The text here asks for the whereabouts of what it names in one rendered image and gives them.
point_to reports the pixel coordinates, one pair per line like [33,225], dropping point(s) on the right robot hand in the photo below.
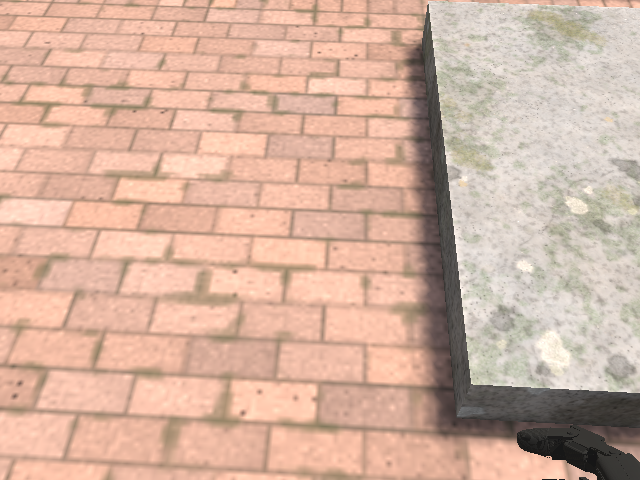
[582,449]

